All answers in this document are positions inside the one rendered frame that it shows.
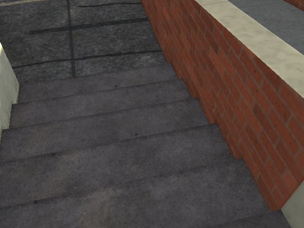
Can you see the stairs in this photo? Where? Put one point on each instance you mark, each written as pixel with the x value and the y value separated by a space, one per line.
pixel 127 148

